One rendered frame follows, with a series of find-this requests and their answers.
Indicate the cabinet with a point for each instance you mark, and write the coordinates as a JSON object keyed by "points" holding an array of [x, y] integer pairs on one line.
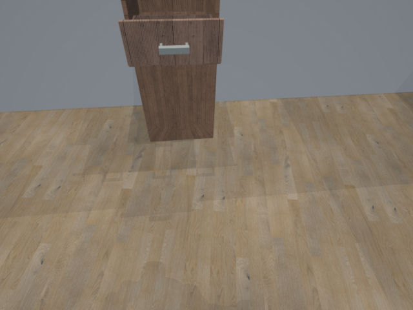
{"points": [[178, 101]]}

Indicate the handle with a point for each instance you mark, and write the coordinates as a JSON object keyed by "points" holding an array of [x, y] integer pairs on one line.
{"points": [[174, 49]]}

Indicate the drawer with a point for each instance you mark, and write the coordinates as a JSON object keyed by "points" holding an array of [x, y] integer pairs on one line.
{"points": [[143, 34]]}

